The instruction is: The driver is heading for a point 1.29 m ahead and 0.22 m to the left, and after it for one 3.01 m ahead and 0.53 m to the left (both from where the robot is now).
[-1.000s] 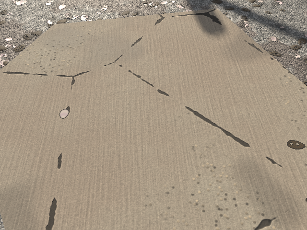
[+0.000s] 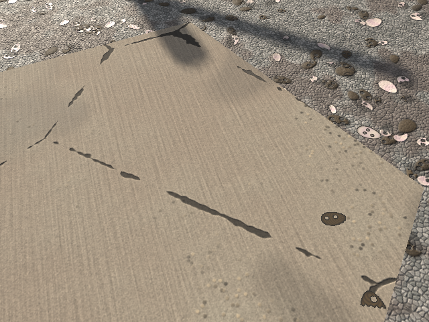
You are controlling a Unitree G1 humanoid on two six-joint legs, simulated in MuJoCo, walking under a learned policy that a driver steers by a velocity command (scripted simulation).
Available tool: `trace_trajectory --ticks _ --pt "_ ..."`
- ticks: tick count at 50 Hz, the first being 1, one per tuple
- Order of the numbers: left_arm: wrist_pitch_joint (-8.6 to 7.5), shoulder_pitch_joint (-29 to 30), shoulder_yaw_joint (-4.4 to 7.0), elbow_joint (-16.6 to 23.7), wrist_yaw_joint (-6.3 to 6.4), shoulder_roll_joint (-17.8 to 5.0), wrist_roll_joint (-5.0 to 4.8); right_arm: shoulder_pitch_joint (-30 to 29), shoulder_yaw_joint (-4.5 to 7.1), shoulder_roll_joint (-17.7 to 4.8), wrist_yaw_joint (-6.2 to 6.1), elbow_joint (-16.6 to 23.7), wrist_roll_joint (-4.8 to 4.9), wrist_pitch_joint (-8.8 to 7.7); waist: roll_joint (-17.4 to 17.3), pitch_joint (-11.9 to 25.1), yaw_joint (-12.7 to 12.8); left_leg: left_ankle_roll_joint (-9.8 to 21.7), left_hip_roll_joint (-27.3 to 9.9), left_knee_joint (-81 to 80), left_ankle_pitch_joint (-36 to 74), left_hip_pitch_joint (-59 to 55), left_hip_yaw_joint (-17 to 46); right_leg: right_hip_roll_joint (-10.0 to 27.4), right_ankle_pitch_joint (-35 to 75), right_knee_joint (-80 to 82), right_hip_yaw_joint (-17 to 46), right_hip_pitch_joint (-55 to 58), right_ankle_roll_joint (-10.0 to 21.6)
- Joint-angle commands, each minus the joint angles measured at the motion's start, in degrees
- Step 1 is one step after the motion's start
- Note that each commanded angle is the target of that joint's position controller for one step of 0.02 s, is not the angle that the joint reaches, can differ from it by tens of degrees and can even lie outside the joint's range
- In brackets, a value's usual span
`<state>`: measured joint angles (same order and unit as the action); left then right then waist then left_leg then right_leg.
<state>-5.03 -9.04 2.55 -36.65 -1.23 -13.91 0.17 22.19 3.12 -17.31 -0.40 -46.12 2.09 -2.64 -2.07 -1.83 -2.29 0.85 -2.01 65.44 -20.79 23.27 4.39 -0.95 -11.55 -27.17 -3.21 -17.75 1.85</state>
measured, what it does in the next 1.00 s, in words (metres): walks ahead: left foot, then right foot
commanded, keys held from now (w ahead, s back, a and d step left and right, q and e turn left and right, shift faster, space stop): w+q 0.50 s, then w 0.10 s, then w+e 0.40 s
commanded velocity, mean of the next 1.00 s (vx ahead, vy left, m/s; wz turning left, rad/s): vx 0.49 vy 0.00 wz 0.24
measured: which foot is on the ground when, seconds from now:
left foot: up 0.00-0.36, down 0.38-0.96, up 0.98-1.00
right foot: down 0.00-0.40, up 0.42-0.92, down 0.94-1.00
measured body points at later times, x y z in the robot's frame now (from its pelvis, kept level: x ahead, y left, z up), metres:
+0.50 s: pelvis +0.26 +0.07 -0.01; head +0.30 +0.09 +0.43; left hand +0.28 +0.37 -0.13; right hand +0.49 -0.14 -0.10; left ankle +0.32 +0.16 -0.74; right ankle +0.17 -0.11 -0.63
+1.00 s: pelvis +0.56 +0.10 -0.02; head +0.60 +0.10 +0.43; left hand +0.68 +0.39 -0.10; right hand +0.68 -0.17 -0.14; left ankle +0.35 +0.17 -0.67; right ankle +0.67 +0.05 -0.74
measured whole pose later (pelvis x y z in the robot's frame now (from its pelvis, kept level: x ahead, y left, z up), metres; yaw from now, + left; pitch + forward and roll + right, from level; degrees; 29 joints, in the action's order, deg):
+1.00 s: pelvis +0.56 +0.10 -0.02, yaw +13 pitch +2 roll +0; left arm -4.9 -7.9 2.4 -38.2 -2.9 -17.1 -0.9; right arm 18.4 2.5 -18.0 -0.3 -44.4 -0.2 -3.2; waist -0.1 -2.3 -1.8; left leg 1.0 2.1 55.5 -26.6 9.6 1.8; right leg -3.3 -8.7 -34.1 -1.0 -27.5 5.0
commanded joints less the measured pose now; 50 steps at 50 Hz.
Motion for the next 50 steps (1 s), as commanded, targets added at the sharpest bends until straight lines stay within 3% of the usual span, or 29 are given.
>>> trace_trajectory --ticks 1,2,5,10,13,15,17,18,19,20,21,22,23,24,25,26,27,30,34,36,41,44,45,46,47,48,49,50 --pt "-1.38 -3.83 2.11 0.12 0.24 -5.14 0.52 -1.78 1.55 -4.03 0.16 4.89 -0.19 0.09 8.66 2.11 2.58 -0.42 -4.71 2.01 6.55 14.19 2.78 15.08 6.10 17.08 14.31 13.28 9.01" --pt "-1.90 -3.45 2.19 -0.58 0.26 -5.15 0.38 -1.77 1.38 -2.84 0.21 5.00 -0.25 0.62 7.97 1.49 1.85 -0.71 -4.73 1.47 7.08 14.18 2.69 15.19 9.63 17.87 11.93 12.06 9.20" --pt "-2.36 -3.62 2.83 -2.52 0.50 -6.75 0.32 -5.50 1.18 -2.05 0.30 6.85 -0.50 1.08 5.89 -1.02 1.77 -1.68 -4.60 -4.12 12.17 17.91 3.47 15.51 14.97 19.38 6.36 11.65 9.37" --pt "-1.47 -5.00 3.46 -4.74 1.43 -9.85 -0.24 -14.78 0.17 -0.84 2.25 10.28 -0.97 0.14 4.42 -3.59 4.57 -0.88 -3.88 -20.97 24.50 15.49 -1.32 14.64 16.51 19.95 -1.97 12.54 7.73" --pt "-0.73 -7.87 3.90 -6.56 1.57 -11.50 -1.09 -19.82 -0.08 -1.08 3.22 13.02 -0.81 0.04 3.92 -5.02 6.01 1.04 -3.47 -26.54 22.55 16.18 -3.60 16.28 17.57 18.60 -4.00 17.56 6.90" --pt "0.08 -8.46 4.25 -7.20 1.68 -12.70 -1.61 -21.18 0.25 -2.05 3.80 14.50 -0.84 0.05 4.42 -4.44 5.57 2.83 -2.06 -28.69 18.13 15.15 -5.76 17.12 25.73 15.14 -5.58 21.39 6.02" --pt "1.02 -8.08 4.81 -7.00 2.08 -15.04 -1.79 -18.08 1.38 -4.29 3.99 14.85 -0.94 0.47 6.61 -0.26 2.85 5.17 1.92 -28.64 11.78 7.93 -9.47 16.89 45.37 6.43 -7.35 23.62 4.84" --pt "1.62 -7.71 4.87 -6.78 2.25 -15.56 -1.90 -11.92 2.56 -6.26 3.85 13.66 -0.76 0.79 6.94 3.66 -0.83 6.76 4.53 -29.44 9.90 -0.18 -10.81 16.03 51.94 -2.70 -8.36 22.79 4.07" --pt "1.83 -7.28 4.32 -6.41 2.50 -14.56 -1.99 -2.24 4.39 -9.31 3.13 11.31 -0.50 1.17 5.59 8.60 -6.09 9.09 6.66 -32.59 12.77 -15.01 -10.31 13.87 49.52 -15.79 -9.67 16.05 2.15" --pt "1.37 -9.64 2.55 -5.04 2.49 -9.70 0.08 4.56 5.82 -14.41 1.87 9.73 -0.09 1.83 -5.17 13.67 -6.59 12.86 -3.44 -32.84 15.92 -32.51 6.04 9.76 16.00 -35.19 -9.37 -0.48 -0.61" --pt "-0.41 -13.06 0.66 -1.73 1.72 -4.97 0.18 0.89 5.71 -17.90 2.06 11.93 -0.27 0.86 -15.41 22.56 -0.48 25.21 -16.55 -43.84 0.62 -46.79 41.49 -2.56 -22.84 -54.04 1.16 -21.07 -3.31" --pt "-2.30 -5.99 1.97 -1.11 0.95 -11.62 -1.62 1.23 4.34 -12.51 2.55 12.79 -0.74 0.03 -5.59 22.48 -5.10 22.26 -16.53 -49.41 -3.78 -45.61 42.07 0.50 -19.79 -55.56 10.30 -26.56 -2.05" --pt "-3.01 -2.11 1.91 0.61 0.67 -11.82 -2.97 -0.52 3.64 -10.30 2.53 12.25 -1.09 -0.63 -3.22 14.32 -4.21 19.68 -14.77 -49.84 -1.10 -38.76 34.04 2.54 -14.86 -52.41 9.35 -28.46 -0.90" --pt "-3.25 -1.76 1.57 0.42 1.14 -10.60 -2.00 -4.06 3.16 -9.05 2.50 12.33 -1.03 -1.03 2.70 8.62 -1.06 17.72 -12.24 -49.68 6.43 -29.64 27.29 5.26 -10.73 -46.95 9.02 -26.19 -0.89" --pt "-3.00 -2.01 1.90 -0.01 1.53 -10.93 -0.51 -7.16 2.63 -7.21 2.25 12.79 -1.17 -1.17 2.67 6.59 0.91 16.73 -10.13 -49.98 13.19 -23.44 22.50 6.94 -8.34 -42.06 9.07 -22.50 -1.38" --pt "-2.30 -3.58 1.99 -0.57 1.37 -10.93 -0.17 -9.00 2.10 -6.29 1.91 13.44 -1.90 -1.18 1.07 5.67 2.62 16.35 -8.89 -51.04 18.01 -19.25 19.53 8.03 -6.46 -40.67 9.00 -19.13 -1.85" --pt "-1.67 -4.79 1.94 -1.14 1.28 -10.53 0.17 -9.75 1.98 -5.96 1.68 13.33 -2.04 -1.29 0.50 5.44 3.27 16.54 -8.31 -51.97 21.93 -16.97 17.69 8.24 -5.27 -39.11 8.25 -17.68 -2.67" --pt "-0.32 -3.46 1.12 -1.18 1.33 -8.20 0.73 -7.64 1.89 -6.78 0.86 11.12 -1.80 -1.72 0.62 3.60 2.89 16.25 -6.86 -53.54 30.18 -12.16 10.93 8.13 -0.10 -32.28 6.01 -17.26 -5.41" --pt "-0.26 3.21 0.13 -0.38 0.78 -6.49 -0.19 -5.52 1.51 -7.23 0.27 8.79 -1.93 -1.65 -1.42 1.27 -0.48 12.48 -4.51 -54.66 25.70 -13.00 4.05 7.52 15.69 -16.78 4.65 -17.23 -5.56" --pt "-0.49 6.45 -0.18 0.23 0.27 -6.06 -0.77 -3.97 1.46 -7.91 0.40 7.54 -1.94 -1.85 -1.68 -0.08 -2.24 11.75 -5.56 -55.54 21.30 -14.08 3.36 6.59 20.53 -11.24 3.99 -16.26 -4.70" --pt "-0.83 10.97 -0.08 2.59 -1.59 -6.89 -1.50 -1.25 1.83 -8.83 0.56 4.22 -1.88 -1.49 -0.99 -3.15 -3.73 11.07 -10.86 -53.73 23.57 -25.70 2.94 5.27 14.86 -5.42 4.77 -22.46 -0.83" --pt "-0.77 8.28 0.33 2.96 -2.55 -7.69 -1.31 -2.52 2.29 -9.86 -0.01 3.79 -1.76 -0.68 -1.87 -1.03 -1.35 9.04 -11.78 -48.02 39.61 -30.01 0.37 2.65 6.90 -4.04 3.23 -18.83 2.10" --pt "-0.56 4.73 0.98 2.28 -2.44 -8.89 -1.10 -3.35 2.45 -10.48 -0.26 4.09 -1.90 -0.38 -2.67 1.97 0.62 8.15 -11.00 -43.32 50.58 -30.13 -0.94 0.55 4.98 -4.29 1.28 -13.09 3.20" --pt "-0.39 -2.45 2.22 0.50 -2.12 -10.75 -0.90 -4.53 2.33 -10.40 -0.59 4.57 -1.98 0.16 -1.86 6.54 4.70 6.72 -8.79 -33.66 59.08 -28.38 -3.56 -2.10 6.37 -2.67 -0.78 -3.16 4.74" --pt "-0.17 -10.87 3.53 -0.99 -1.57 -13.79 -0.96 -4.45 1.75 -9.37 -1.16 5.59 -2.46 0.21 0.44 12.00 8.46 4.50 -6.71 -20.13 53.02 -19.04 -5.51 1.03 9.90 -3.12 5.03 11.92 7.30" --pt "-0.16 -15.71 5.03 -0.74 -1.18 -20.18 -0.60 1.49 -0.01 -4.21 -0.69 8.15 -3.34 -1.09 13.73 19.70 6.17 -0.44 3.11 3.39 20.37 4.83 -6.94 15.90 4.91 -1.37 33.46 34.22 17.80" --pt "-0.08 -17.23 3.96 -1.24 -1.27 -15.65 -1.45 0.48 -0.51 -4.59 0.09 7.57 -3.13 -2.76 15.16 24.05 7.33 -1.15 7.30 11.38 -10.10 15.85 1.26 19.83 -2.21 7.81 50.69 41.14 20.84" --pt "0.19 -14.56 3.13 -0.80 -0.92 -12.93 -1.36 -4.33 0.34 -8.23 1.05 8.98 -0.93 -4.02 10.89 16.36 8.23 -0.34 3.35 13.43 -6.94 21.21 3.83 18.50 -6.38 9.18 43.50 36.25 17.76"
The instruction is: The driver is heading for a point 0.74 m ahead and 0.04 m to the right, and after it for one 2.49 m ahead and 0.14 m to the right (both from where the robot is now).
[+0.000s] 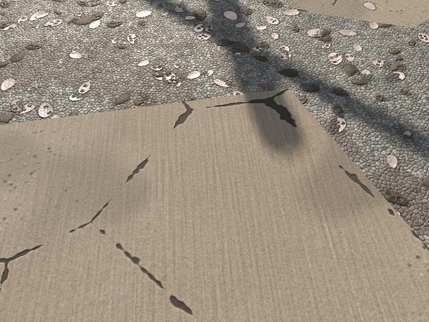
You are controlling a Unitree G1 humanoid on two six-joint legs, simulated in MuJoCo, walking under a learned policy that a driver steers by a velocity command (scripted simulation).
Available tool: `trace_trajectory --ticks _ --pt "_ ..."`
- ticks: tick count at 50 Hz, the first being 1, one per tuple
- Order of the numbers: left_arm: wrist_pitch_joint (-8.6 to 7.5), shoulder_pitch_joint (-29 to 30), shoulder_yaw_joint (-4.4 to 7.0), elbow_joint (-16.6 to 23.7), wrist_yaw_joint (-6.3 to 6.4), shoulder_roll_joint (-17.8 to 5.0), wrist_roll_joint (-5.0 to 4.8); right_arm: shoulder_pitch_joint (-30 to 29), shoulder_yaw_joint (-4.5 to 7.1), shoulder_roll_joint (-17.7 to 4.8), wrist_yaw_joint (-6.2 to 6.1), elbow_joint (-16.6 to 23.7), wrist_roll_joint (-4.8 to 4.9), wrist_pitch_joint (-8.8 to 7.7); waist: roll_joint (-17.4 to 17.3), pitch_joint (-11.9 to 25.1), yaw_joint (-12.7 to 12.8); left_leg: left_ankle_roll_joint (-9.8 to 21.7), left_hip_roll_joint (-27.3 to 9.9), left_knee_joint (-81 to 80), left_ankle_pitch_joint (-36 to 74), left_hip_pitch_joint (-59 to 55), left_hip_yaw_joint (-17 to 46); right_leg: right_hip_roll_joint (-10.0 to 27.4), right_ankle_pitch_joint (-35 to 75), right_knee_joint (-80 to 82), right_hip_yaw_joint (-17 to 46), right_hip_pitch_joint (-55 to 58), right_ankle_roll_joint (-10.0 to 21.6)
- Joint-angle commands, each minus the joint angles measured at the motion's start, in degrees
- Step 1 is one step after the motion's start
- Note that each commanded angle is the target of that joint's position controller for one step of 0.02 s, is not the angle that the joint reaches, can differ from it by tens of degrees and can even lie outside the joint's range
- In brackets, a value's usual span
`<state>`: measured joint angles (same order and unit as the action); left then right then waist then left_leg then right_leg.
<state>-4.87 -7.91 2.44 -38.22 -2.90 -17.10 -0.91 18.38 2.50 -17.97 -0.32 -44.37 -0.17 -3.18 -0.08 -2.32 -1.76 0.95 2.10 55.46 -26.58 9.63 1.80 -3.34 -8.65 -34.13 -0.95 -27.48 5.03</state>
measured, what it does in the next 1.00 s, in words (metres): walks ahead: left foot, then right foot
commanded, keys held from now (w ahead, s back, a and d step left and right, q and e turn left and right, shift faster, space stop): w+e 0.26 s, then w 0.56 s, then w+q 0.10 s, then q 0.08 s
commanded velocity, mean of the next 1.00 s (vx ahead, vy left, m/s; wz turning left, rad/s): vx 0.49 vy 0.00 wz -0.21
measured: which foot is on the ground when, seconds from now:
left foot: up 0.00-0.40, down 0.42-0.92, up 0.94-1.00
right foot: down 0.00-0.44, up 0.46-0.90, down 0.92-1.00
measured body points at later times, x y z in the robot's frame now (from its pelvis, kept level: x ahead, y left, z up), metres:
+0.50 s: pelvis +0.29 +0.01 +0.01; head +0.31 +0.01 +0.46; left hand +0.40 +0.28 -0.11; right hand +0.43 -0.28 -0.06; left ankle +0.39 +0.10 -0.72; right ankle +0.12 -0.08 -0.66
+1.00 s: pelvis +0.53 -0.10 +0.01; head +0.56 -0.12 +0.46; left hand +0.80 +0.09 -0.05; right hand +0.47 -0.37 -0.12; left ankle +0.42 +0.08 -0.66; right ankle +0.59 -0.21 -0.72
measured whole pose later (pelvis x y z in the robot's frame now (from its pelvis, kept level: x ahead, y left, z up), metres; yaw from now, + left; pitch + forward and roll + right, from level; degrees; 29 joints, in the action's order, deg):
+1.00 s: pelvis +0.53 -0.10 +0.01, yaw -12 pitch +2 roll +1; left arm -5.0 -3.3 1.5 -36.5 -1.4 -15.2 0.7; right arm 23.1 2.3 -17.2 -0.3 -48.1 1.3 -2.9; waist -0.5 -2.0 -3.9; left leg -0.4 1.1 54.2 -29.4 13.8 5.1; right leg 0.5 -8.9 -31.4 -1.6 -24.6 1.8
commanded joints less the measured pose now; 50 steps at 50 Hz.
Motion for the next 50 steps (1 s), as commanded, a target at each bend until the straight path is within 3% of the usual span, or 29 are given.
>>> trace_trajectory --ticks 1,2,3,6,11,15,18,20,21,22,23,24,25,26,27,28,30,33,36,39,42,44,45,46,47,48,49,50 --pt "0.30 -12.50 3.03 1.62 1.00 -8.91 -0.04 -4.45 0.70 -7.43 1.18 8.36 1.72 -4.23 3.60 11.00 6.89 0.13 -3.32 20.33 3.16 34.85 5.21 18.66 -7.00 16.83 34.29 37.86 12.72" --pt "0.55 -9.64 2.68 2.16 1.08 -8.09 0.13 -6.51 0.78 -7.03 0.96 8.88 0.60 -4.52 -0.32 6.24 5.02 -0.12 -5.14 14.97 5.92 33.48 4.21 16.49 -1.11 17.89 29.39 29.87 11.63" --pt "0.54 -7.91 2.20 2.86 1.25 -7.05 0.60 -6.35 1.19 -7.27 0.68 9.04 -0.40 -4.19 0.02 4.62 3.18 -0.61 -6.62 11.14 8.13 30.11 4.15 14.57 4.30 19.24 26.06 24.65 11.07" --pt "0.50 -6.55 2.30 2.95 1.92 -7.46 0.50 -3.79 0.87 -5.41 0.24 8.64 -1.10 -2.74 3.28 4.00 0.83 -3.50 -6.95 5.21 10.19 26.17 2.58 12.03 13.54 21.19 21.35 17.44 11.93" --pt "1.20 -9.93 2.97 0.65 3.42 -9.46 -0.35 -13.63 -0.26 -2.44 -0.01 10.88 -0.94 -2.60 4.04 2.43 4.14 -5.86 -3.91 -15.09 26.72 22.41 1.29 7.25 12.73 20.24 15.72 12.49 8.28" --pt "2.03 -13.68 2.89 -1.37 3.89 -9.17 -0.75 -19.15 -0.12 -2.95 1.08 11.77 0.17 -3.56 5.04 2.61 6.53 -4.90 -2.03 -24.46 32.34 18.99 1.91 9.01 7.51 17.66 19.25 16.14 6.85" --pt "2.45 -14.55 2.68 -2.54 4.02 -8.42 -0.32 -18.90 0.65 -4.48 1.69 11.72 0.22 -4.22 6.31 2.17 5.91 -2.25 -2.51 -27.58 27.86 18.28 2.68 12.06 8.56 13.89 23.04 22.35 5.90" --pt "2.74 -13.28 2.65 -2.60 3.80 -8.22 -0.02 -13.72 1.58 -5.79 1.38 10.50 0.02 -4.60 7.09 3.48 2.72 0.66 -1.53 -30.84 24.56 11.02 0.63 11.18 17.44 8.85 22.82 23.54 4.65" --pt "2.63 -12.77 1.97 -2.17 3.52 -6.50 0.29 -7.54 2.44 -7.60 1.04 9.41 -0.56 -4.88 5.94 8.70 -0.33 3.33 -4.26 -30.36 25.78 0.31 2.38 8.33 20.83 0.45 20.50 21.50 3.16" --pt "2.28 -14.65 0.98 -1.22 3.47 -4.15 1.29 1.01 3.43 -11.18 0.80 8.73 -1.14 -4.81 -1.28 17.22 -2.72 8.42 -13.70 -27.56 26.95 -16.56 13.71 3.59 9.93 -15.20 16.23 11.59 0.78" --pt "1.65 -21.75 0.05 -1.43 3.41 -1.43 -0.22 6.05 4.43 -13.25 1.35 5.64 -0.39 -3.86 -18.51 21.82 -0.94 16.51 -23.51 -33.71 13.28 -30.38 37.60 -3.59 -21.61 -32.16 10.50 -7.08 -3.04" --pt "1.33 -19.08 0.82 -1.93 3.41 -6.34 -0.90 6.03 3.25 -8.24 1.64 5.84 1.20 -3.70 -11.92 16.65 -2.39 15.11 -23.59 -37.37 0.68 -27.67 41.76 -0.20 -23.57 -37.97 13.21 -13.98 -3.12" --pt "1.26 -12.25 1.49 -0.75 3.30 -8.47 -1.05 2.66 2.55 -5.97 1.45 6.12 1.13 -3.42 -6.31 8.62 -3.16 13.06 -21.55 -38.59 1.24 -20.39 33.83 1.93 -18.44 -39.07 11.82 -16.10 -3.24" --pt "1.10 -8.14 1.34 0.35 3.28 -7.88 -0.33 -0.07 2.12 -5.38 1.43 6.56 0.39 -3.11 -2.34 4.39 -2.30 12.16 -19.20 -39.90 7.48 -13.69 27.79 4.02 -14.55 -37.36 9.39 -15.37 -3.43" --pt "0.79 -6.37 1.40 1.04 3.08 -7.01 0.38 -1.66 1.81 -4.58 1.42 6.33 0.02 -2.98 -1.87 1.86 -1.08 12.18 -17.29 -41.24 13.48 -9.27 23.96 5.88 -11.67 -34.16 8.30 -14.70 -3.69" --pt "0.71 -6.84 1.37 1.07 2.85 -6.11 0.51 -2.41 1.44 -3.84 1.36 6.26 -0.43 -3.06 -3.61 1.90 0.28 11.66 -15.46 -42.39 17.81 -6.50 20.74 7.37 -9.86 -31.83 7.66 -12.08 -3.91" --pt "0.93 -8.13 0.90 0.60 2.61 -4.08 0.40 -2.41 1.31 -3.50 1.41 5.52 0.06 -3.21 -5.87 2.68 1.29 12.08 -13.75 -44.06 23.28 -4.13 16.34 8.06 -9.09 -27.88 5.87 -9.70 -4.74" --pt "0.92 -3.55 -0.02 2.16 2.54 -2.12 1.03 -1.40 1.96 -6.09 1.05 4.13 0.67 -3.03 -4.83 1.46 0.48 13.03 -13.73 -46.37 28.33 -2.28 11.88 8.93 -4.59 -18.42 4.08 -10.36 -6.17" --pt "0.38 1.78 -0.57 3.06 2.08 -1.16 0.86 0.05 2.15 -7.41 0.77 2.78 0.99 -2.41 -4.20 0.89 -1.33 11.49 -12.09 -46.90 29.03 -1.43 7.26 8.16 5.46 -7.19 2.88 -7.19 -6.39" --pt "-0.04 6.50 -0.45 4.21 1.49 -1.70 0.25 3.30 2.18 -8.19 0.76 0.86 1.41 -1.86 -4.26 0.27 -3.07 10.55 -12.66 -46.13 28.42 -2.29 6.13 6.54 10.90 -0.76 2.06 -3.82 -6.19" --pt "-0.44 9.53 0.00 5.80 0.80 -2.77 0.02 5.13 2.31 -8.55 0.58 -0.64 1.79 -1.04 -4.41 -0.84 -2.88 9.42 -15.06 -43.75 28.99 -6.18 7.95 5.94 7.94 3.23 2.78 -3.17 -4.35" --pt "-0.87 6.69 0.76 5.41 0.69 -4.23 0.15 4.63 2.61 -9.48 0.26 -1.05 1.80 -0.31 -4.72 0.17 -0.15 8.25 -15.54 -39.86 33.53 -7.43 9.10 4.85 4.83 5.98 2.35 2.21 -2.97" --pt "-0.98 1.28 1.72 3.87 0.99 -5.81 0.39 3.74 2.50 -9.47 0.12 -0.89 1.79 -0.10 -4.12 3.09 3.05 7.02 -13.56 -34.05 39.86 -6.20 7.72 3.79 4.77 8.15 1.35 10.46 -1.76" --pt "-0.96 -6.99 3.06 1.94 1.60 -8.71 0.87 3.52 1.75 -7.65 0.12 -0.36 1.18 -0.20 -2.75 9.19 6.90 5.18 -10.39 -23.25 39.02 -0.95 5.58 6.62 5.80 7.19 3.36 23.77 0.20" --pt "-0.69 -14.66 4.22 1.56 2.24 -13.90 2.46 5.75 0.12 -2.64 0.14 1.73 0.09 -0.81 6.67 18.53 8.43 1.04 -3.39 -2.70 22.47 16.52 1.44 20.78 9.49 5.67 19.82 44.55 5.77" --pt "0.10 -15.99 4.13 0.98 2.04 -13.54 2.37 11.20 -0.59 -0.43 -0.10 1.03 0.77 -1.38 17.27 24.38 6.87 -0.97 1.02 9.80 -8.61 26.93 4.08 28.70 9.31 11.60 36.57 49.36 10.61" --pt "0.26 -13.91 2.86 1.13 2.08 -8.88 1.83 7.78 1.21 -6.49 -0.27 0.53 1.98 -1.16 10.22 17.85 7.52 -1.55 -1.49 15.22 -6.96 29.74 7.26 26.50 12.37 12.43 31.88 43.12 9.02" --pt "0.20 -9.79 2.17 1.36 2.02 -6.88 1.44 4.36 1.74 -7.38 -0.49 1.50 2.15 -0.77 7.95 11.86 5.99 -1.88 -3.18 15.31 -3.70 30.34 5.79 24.89 21.63 12.41 22.88 36.13 7.81"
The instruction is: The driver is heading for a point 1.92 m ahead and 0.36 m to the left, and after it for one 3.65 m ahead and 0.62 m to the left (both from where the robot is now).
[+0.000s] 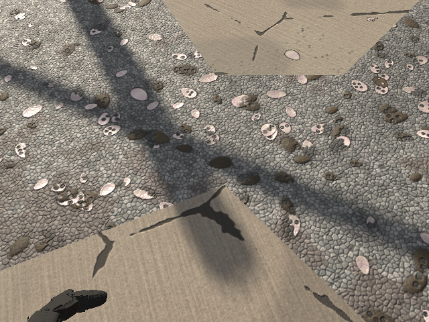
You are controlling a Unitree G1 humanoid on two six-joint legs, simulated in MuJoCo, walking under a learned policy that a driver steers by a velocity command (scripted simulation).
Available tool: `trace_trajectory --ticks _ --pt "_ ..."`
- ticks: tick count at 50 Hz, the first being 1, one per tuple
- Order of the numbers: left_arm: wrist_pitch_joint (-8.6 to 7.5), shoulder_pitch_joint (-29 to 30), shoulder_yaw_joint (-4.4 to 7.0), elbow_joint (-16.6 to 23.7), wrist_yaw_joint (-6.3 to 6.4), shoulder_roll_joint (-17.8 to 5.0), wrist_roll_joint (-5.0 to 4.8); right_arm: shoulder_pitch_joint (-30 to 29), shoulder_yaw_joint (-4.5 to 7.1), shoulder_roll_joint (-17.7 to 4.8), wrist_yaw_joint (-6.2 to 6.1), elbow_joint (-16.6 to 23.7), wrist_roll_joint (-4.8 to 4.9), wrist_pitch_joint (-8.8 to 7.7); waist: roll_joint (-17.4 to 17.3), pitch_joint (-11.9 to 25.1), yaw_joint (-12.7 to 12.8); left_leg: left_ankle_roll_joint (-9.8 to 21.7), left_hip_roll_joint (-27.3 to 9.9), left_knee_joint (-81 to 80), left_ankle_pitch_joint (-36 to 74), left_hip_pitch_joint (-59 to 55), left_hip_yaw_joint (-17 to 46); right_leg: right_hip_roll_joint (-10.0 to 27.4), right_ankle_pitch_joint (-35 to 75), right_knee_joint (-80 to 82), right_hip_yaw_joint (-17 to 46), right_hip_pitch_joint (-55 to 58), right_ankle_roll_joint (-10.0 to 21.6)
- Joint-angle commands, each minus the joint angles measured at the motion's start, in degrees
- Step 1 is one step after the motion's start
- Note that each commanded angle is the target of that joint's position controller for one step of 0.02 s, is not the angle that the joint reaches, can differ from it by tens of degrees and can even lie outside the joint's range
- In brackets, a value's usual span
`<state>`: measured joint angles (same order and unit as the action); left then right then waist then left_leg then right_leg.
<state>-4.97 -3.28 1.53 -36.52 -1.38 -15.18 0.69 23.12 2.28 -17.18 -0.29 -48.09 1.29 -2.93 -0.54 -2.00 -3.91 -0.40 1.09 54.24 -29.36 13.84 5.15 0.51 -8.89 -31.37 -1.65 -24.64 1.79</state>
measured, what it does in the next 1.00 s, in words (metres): walks ahead, turning left: left foot, then right foot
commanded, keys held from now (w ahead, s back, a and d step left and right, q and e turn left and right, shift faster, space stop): q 0.52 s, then no key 0.48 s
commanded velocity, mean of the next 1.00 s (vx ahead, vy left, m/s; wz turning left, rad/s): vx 0.09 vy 0.00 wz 0.36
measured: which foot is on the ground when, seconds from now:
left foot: up 0.00-0.40, down 0.42-1.00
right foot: down 0.00-0.42, up 0.44-0.80, down 0.82-1.00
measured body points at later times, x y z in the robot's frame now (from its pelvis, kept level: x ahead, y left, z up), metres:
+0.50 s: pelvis +0.12 +0.02 +0.00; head +0.16 +0.06 +0.45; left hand +0.18 +0.34 -0.12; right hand +0.36 -0.20 -0.07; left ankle +0.15 +0.13 -0.73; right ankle +0.08 -0.11 -0.66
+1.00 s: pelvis +0.16 -0.01 +0.01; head +0.17 -0.02 +0.46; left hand +0.16 +0.27 -0.11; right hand +0.39 -0.19 -0.11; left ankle +0.15 +0.13 -0.73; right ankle +0.20 -0.12 -0.73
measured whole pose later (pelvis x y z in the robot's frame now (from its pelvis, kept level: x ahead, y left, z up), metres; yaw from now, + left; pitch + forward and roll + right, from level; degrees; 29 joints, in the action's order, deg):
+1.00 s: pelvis +0.16 -0.01 +0.01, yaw +23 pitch -1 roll +0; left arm -1.1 -11.4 1.3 -47.4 0.2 -13.2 1.3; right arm 10.2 2.3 -14.4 -1.0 -41.2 -1.3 2.0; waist -1.7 -1.5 -0.3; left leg -1.0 1.6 28.6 -10.4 16.8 5.2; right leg -0.1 -16.7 -30.1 -0.1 -12.5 0.2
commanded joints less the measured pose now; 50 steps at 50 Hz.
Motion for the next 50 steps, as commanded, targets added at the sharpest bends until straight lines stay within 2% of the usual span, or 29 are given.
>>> trace_trajectory --ticks 1,3,6,8,11,15,18,19,20,21,22,23,24,25,26,28,30,33,36,37,39,40,41,42,43,44,46,48,50 --pt "0.18 -10.82 2.59 -0.42 0.24 -7.07 -0.05 -1.49 2.08 -7.55 -0.84 5.14 -0.03 -0.36 5.75 8.86 6.20 -1.17 -4.02 14.79 1.83 24.13 1.34 18.52 28.40 10.42 17.65 27.17 10.31" --pt "-0.29 -5.93 2.42 -0.81 -0.04 -5.65 0.32 -0.21 2.51 -5.77 -1.10 4.86 -0.16 1.81 7.41 6.06 2.72 -2.07 -5.90 12.11 6.11 17.46 0.02 15.29 32.42 13.72 9.30 17.10 9.32" --pt "-0.70 -2.88 3.00 -1.93 0.72 -6.78 0.81 -1.15 2.57 -3.59 -1.43 6.46 -0.30 3.76 7.60 4.29 1.18 -3.53 -5.74 8.63 12.09 16.76 -1.33 15.03 34.27 17.18 2.95 12.51 10.85" --pt "-0.13 -2.97 3.34 -2.95 1.67 -7.53 0.51 -3.88 2.37 -2.74 -1.13 8.25 -0.65 3.94 6.67 4.24 1.74 -3.55 -6.46 2.57 17.11 16.99 -1.83 14.86 32.51 17.75 -0.11 13.55 10.78" --pt "1.21 -3.21 3.73 -3.94 2.67 -8.88 0.07 -8.14 2.18 -2.29 0.12 10.52 -0.73 3.85 5.52 4.61 3.34 -2.80 -6.57 -5.81 22.96 14.71 -3.53 14.82 29.63 17.72 -3.57 15.31 10.51" --pt "2.87 -4.57 4.58 -5.39 2.49 -11.13 -1.09 -12.72 2.76 -3.54 1.54 13.93 -0.75 4.56 4.78 3.82 4.94 -1.02 -6.01 -12.38 19.84 14.39 -5.36 17.01 26.38 14.73 -4.16 19.75 10.15" --pt "3.81 -4.46 5.12 -5.85 2.32 -12.10 -2.32 -13.78 3.42 -4.43 2.14 16.05 -0.69 5.30 5.45 3.50 4.54 1.20 -4.75 -17.37 15.02 13.11 -7.02 18.36 26.33 9.21 -3.83 22.21 8.44" --pt "4.04 -4.05 5.12 -5.95 2.40 -11.84 -2.75 -12.68 3.72 -4.64 2.17 16.17 -0.63 5.31 5.09 4.00 3.47 2.39 -3.56 -21.90 17.38 9.95 -8.06 17.34 26.90 5.41 -5.06 22.00 6.83" --pt "4.14 -5.44 4.99 -6.61 2.39 -10.96 -2.78 -9.66 4.50 -6.17 1.77 15.63 -0.87 5.12 3.03 5.81 2.01 4.17 -1.78 -27.65 24.74 3.16 -8.12 14.45 27.28 -1.54 -7.25 20.09 4.20" --pt "3.87 -7.81 4.57 -6.42 2.27 -9.39 -1.28 -5.05 6.39 -12.13 0.52 15.25 -1.02 4.91 -6.02 9.85 1.12 7.97 -7.44 -29.64 50.12 -9.15 1.62 9.21 16.74 -14.68 -10.10 11.38 -0.49" --pt "3.56 -7.91 3.10 -3.56 2.01 -6.14 1.37 -5.11 7.16 -17.90 -0.32 16.59 -2.11 4.63 -19.38 12.41 2.97 21.40 -22.15 -28.93 68.47 -20.57 23.51 -1.20 -27.14 -33.24 -9.15 -8.86 -6.14" --pt "3.63 -4.96 3.48 -4.13 1.58 -7.96 0.82 -4.22 5.82 -13.09 0.21 16.84 -2.27 3.76 -10.58 19.33 -0.37 24.13 -23.19 -30.39 63.31 -20.32 25.27 -1.28 -31.93 -40.57 3.93 -10.18 -5.83" --pt "3.97 -2.92 3.78 -3.47 1.47 -8.96 -0.97 -7.16 5.28 -11.67 0.46 16.99 -1.88 3.06 -7.14 15.44 0.45 21.48 -20.59 -31.07 58.23 -17.22 19.54 0.10 -28.16 -41.77 5.34 -12.14 -5.02" --pt "4.22 -2.88 3.77 -3.94 1.96 -8.32 -1.10 -10.10 5.05 -10.23 0.29 16.84 -0.94 2.80 -3.78 12.19 2.09 17.74 -17.11 -31.59 50.43 -13.97 15.89 1.33 -23.81 -38.65 5.63 -13.04 -4.55" --pt "4.50 -2.21 4.00 -3.98 2.59 -8.88 -0.43 -12.67 4.64 -9.03 -0.03 17.24 -0.23 3.10 -2.70 9.80 2.89 15.62 -15.39 -32.57 45.40 -10.74 14.49 1.92 -20.29 -34.99 5.75 -12.94 -4.75" --pt "5.13 -4.33 3.99 -4.89 2.77 -8.37 -0.50 -15.59 4.10 -8.37 -0.64 17.93 -1.12 3.61 -5.15 9.74 5.08 14.68 -12.98 -33.69 45.09 -4.82 11.10 0.88 -16.25 -31.28 4.32 -6.73 -5.66" --pt "5.44 -5.64 3.52 -5.66 2.86 -6.96 -0.84 -15.39 4.07 -8.28 -0.95 17.61 -1.63 3.67 -6.06 10.70 5.01 14.71 -12.34 -33.64 44.96 -3.88 9.75 0.49 -15.05 -25.59 3.79 -3.46 -6.58" --pt "5.79 -4.72 2.88 -5.60 2.84 -5.85 -0.84 -15.13 4.07 -8.64 -1.25 16.68 -1.66 3.89 -7.21 10.55 3.71 14.21 -11.84 -33.96 36.91 -1.43 9.71 0.77 -12.84 -17.98 3.69 1.23 -6.71" --pt "5.89 -4.14 3.03 -5.37 2.49 -6.66 -1.01 -15.25 3.58 -8.20 -0.92 15.69 -2.03 4.17 -8.62 8.73 2.62 13.83 -12.08 -34.53 26.85 0.65 12.01 0.80 -12.22 -12.72 3.39 4.14 -5.98" --pt "5.76 -4.23 3.03 -5.36 2.30 -6.63 -1.00 -15.41 3.32 -7.83 -0.75 15.31 -2.00 4.23 -8.66 8.03 2.61 13.43 -11.99 -34.32 24.18 1.01 12.76 0.70 -11.87 -10.17 3.16 5.15 -5.51" --pt "5.22 -6.54 2.82 -6.24 1.70 -5.50 -0.72 -16.78 2.52 -6.42 -0.57 14.68 -1.54 4.35 -7.83 6.92 4.55 11.27 -10.53 -32.58 20.16 3.29 12.56 0.00 -5.51 0.67 1.55 11.00 -3.90" --pt "4.94 -7.32 2.65 -6.53 1.41 -5.29 -0.11 -15.20 1.95 -4.96 -0.51 13.72 -1.47 4.23 -6.48 6.43 4.95 8.71 -8.74 -31.70 17.59 4.88 11.80 0.44 -0.68 6.91 1.99 14.70 -2.65" --pt "4.67 -8.18 2.90 -6.21 1.45 -7.83 0.98 -13.23 1.41 -3.34 -0.47 13.05 -2.08 3.90 -1.45 6.29 3.90 5.19 -5.45 -27.21 13.40 7.30 9.09 6.52 3.21 9.85 8.49 17.52 -0.46" --pt "4.62 -5.47 3.30 -5.94 1.69 -11.17 1.24 -9.99 1.23 -1.95 -0.23 13.04 -2.66 3.47 8.73 5.18 -0.51 1.74 0.98 -23.35 7.88 8.17 2.05 13.06 5.48 11.03 14.96 14.10 4.35" --pt "4.37 -3.05 2.72 -5.69 1.54 -8.66 1.45 -12.88 1.56 -3.59 -0.57 13.32 -2.88 3.32 12.20 4.12 0.85 0.08 0.03 -23.14 8.02 2.82 0.29 14.87 -3.42 14.52 18.14 5.97 7.59" --pt "3.89 -0.55 1.99 -5.06 1.44 -6.46 1.36 -14.77 2.03 -4.84 -0.79 12.93 -2.78 3.41 10.38 2.49 0.93 -0.15 -0.72 -24.03 12.40 -0.22 0.50 11.78 -8.89 14.72 15.77 4.45 5.78" --pt "3.05 -2.62 1.91 -6.10 1.49 -6.95 0.79 -16.46 1.95 -3.86 -1.16 12.27 -3.06 4.14 9.86 2.15 2.56 -0.07 -0.88 -26.04 17.68 -2.33 1.18 8.16 -12.14 14.10 12.05 4.81 2.14" --pt "2.73 -4.36 1.50 -7.17 1.81 -6.39 0.60 -15.09 1.78 -3.08 -1.03 11.35 -2.80 4.36 8.59 1.33 2.48 0.37 -1.71 -27.38 18.98 -3.42 1.99 6.82 -14.04 13.76 10.35 4.45 0.90" --pt "2.90 -5.78 1.24 -7.55 2.09 -6.03 0.43 -14.62 1.96 -3.29 -0.97 10.15 -2.37 3.99 5.12 0.23 3.32 0.88 -1.71 -27.88 18.44 -1.60 2.24 5.37 -14.55 12.68 8.69 5.72 0.38"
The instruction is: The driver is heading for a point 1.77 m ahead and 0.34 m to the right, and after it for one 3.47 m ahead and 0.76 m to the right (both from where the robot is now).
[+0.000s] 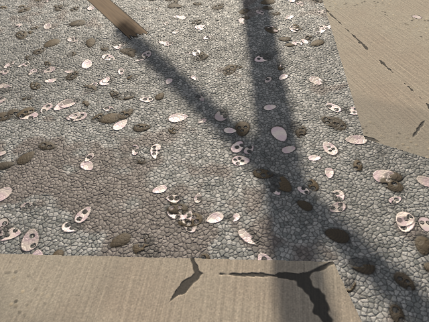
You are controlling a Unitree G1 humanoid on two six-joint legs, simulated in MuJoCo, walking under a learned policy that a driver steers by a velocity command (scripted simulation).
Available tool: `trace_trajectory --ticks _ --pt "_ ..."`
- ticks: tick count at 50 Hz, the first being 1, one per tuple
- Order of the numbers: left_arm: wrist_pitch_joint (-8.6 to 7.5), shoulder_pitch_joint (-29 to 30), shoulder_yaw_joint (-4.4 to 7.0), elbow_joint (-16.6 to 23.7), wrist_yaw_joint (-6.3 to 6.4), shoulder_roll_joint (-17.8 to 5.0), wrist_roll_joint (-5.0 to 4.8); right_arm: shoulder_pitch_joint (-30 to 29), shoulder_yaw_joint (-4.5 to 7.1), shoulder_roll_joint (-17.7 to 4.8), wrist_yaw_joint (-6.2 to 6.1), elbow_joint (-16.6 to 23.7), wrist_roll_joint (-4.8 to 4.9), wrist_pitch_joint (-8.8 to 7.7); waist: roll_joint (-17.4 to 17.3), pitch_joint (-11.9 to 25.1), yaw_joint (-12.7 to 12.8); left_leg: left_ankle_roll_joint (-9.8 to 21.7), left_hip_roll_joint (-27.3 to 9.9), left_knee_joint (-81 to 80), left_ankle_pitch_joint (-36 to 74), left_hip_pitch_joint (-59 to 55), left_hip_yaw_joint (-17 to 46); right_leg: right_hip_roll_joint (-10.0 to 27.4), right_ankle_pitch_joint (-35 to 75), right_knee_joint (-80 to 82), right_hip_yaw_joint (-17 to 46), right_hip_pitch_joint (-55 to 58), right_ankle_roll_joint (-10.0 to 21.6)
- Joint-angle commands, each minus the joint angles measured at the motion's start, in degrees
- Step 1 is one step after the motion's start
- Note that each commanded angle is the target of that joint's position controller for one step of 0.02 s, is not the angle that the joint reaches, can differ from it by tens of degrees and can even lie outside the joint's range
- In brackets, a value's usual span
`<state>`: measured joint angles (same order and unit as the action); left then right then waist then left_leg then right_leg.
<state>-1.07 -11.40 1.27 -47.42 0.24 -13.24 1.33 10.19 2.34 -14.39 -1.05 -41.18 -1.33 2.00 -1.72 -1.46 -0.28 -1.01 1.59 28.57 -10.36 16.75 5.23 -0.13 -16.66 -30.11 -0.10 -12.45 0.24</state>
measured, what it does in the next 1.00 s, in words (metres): stands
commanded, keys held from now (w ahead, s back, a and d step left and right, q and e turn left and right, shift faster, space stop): no key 1.00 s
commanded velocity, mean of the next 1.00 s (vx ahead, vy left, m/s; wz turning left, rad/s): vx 0.00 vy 0.00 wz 0.02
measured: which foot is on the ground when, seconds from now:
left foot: down 0.00-1.00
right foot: down 0.00-1.00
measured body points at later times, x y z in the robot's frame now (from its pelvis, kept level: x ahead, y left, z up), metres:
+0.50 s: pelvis +0.02 -0.01 +0.00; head +0.03 -0.01 +0.45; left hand +0.10 +0.25 -0.13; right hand +0.12 -0.27 -0.13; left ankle +0.05 +0.13 -0.73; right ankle +0.00 -0.12 -0.74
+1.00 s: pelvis +0.02 -0.02 +0.01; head +0.03 -0.02 +0.45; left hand +0.05 +0.23 -0.14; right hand +0.07 -0.28 -0.15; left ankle +0.05 +0.13 -0.73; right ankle +0.00 -0.12 -0.74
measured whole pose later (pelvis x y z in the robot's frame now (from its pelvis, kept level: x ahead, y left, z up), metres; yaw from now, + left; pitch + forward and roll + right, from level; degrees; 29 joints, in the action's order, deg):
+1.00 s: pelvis +0.02 -0.02 +0.01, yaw +0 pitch -2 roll +0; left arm -1.0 -15.0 -0.1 -59.8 1.0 -13.0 0.2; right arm 10.2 2.2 -13.1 -3.0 -62.9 -0.1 1.0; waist -0.3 -2.1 0.3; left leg -2.7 -0.3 25.4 -11.6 12.5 6.0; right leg -1.8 -16.5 -25.6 -0.8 -7.6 2.0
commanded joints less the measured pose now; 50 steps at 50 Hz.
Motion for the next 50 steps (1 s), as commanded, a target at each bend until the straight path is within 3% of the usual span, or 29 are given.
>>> trace_trajectory --ticks 1,5,9,17,31,50 --pt "-0.97 1.95 1.46 3.17 0.59 -7.99 -0.33 -1.64 1.86 -5.76 -0.24 2.68 0.20 -1.20 5.01 -0.31 0.01 1.36 -2.34 -2.58 0.16 -4.15 2.35 5.67 -5.64 10.73 6.71 -5.71 1.99" --pt "-0.85 0.81 1.27 2.38 0.79 -7.65 -0.61 -0.76 1.94 -5.35 -0.37 0.59 0.33 -1.90 1.40 1.52 0.76 0.92 -2.80 -2.91 4.97 -4.64 2.92 4.60 0.52 8.36 5.18 -2.68 2.30" --pt "-0.69 0.64 0.99 1.27 0.49 -6.97 -0.74 0.18 2.05 -5.43 -0.72 -1.39 0.58 -1.95 0.36 2.38 0.81 1.01 -3.13 -2.70 8.06 -6.03 3.20 3.73 3.72 7.55 4.05 -1.66 2.17" --pt "-0.60 0.24 0.76 -2.09 0.16 -6.78 -0.95 0.95 2.14 -5.84 -1.46 -5.75 0.87 -1.59 1.17 2.03 0.55 1.19 -3.37 -2.76 10.87 -8.15 3.17 2.87 7.03 8.02 3.05 -1.07 1.78" --pt "-0.50 -1.95 0.32 -7.67 0.64 -7.06 -1.06 -0.12 1.79 -5.42 -1.92 -13.80 1.10 -1.28 1.80 0.49 0.60 0.71 -2.82 -4.21 9.59 -8.75 1.78 2.51 7.55 9.97 2.99 -0.36 1.87" --pt "-0.27 -6.30 -0.38 -11.23 0.96 -5.94 -1.10 0.82 0.65 -4.83 -2.12 -20.60 1.26 -1.38 1.88 -0.79 0.60 0.27 -2.59 -5.33 7.32 -7.12 0.62 2.08 7.17 10.94 2.98 0.05 2.16"
Velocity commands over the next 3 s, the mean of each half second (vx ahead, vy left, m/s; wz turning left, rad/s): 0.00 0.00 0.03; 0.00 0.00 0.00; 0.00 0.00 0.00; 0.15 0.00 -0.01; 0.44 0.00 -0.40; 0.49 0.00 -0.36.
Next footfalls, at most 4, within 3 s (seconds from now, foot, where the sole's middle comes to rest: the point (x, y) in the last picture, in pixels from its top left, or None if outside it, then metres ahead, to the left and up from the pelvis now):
2.00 left None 0.15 0.13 -0.77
2.50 right None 0.48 -0.11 -0.77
3.00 left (237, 235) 0.82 -0.03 -0.77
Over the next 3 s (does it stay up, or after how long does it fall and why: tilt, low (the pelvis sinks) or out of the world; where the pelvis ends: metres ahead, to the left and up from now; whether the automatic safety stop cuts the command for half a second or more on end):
stays up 0.63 -0.06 -0.01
